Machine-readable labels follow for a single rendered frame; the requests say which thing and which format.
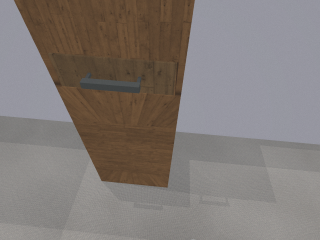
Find cabinet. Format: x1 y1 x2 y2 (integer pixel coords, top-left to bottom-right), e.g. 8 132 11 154
14 0 195 188

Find handle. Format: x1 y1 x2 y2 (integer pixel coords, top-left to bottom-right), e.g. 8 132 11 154
79 72 142 94

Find drawer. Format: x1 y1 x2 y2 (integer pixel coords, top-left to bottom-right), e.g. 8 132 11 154
48 52 177 96

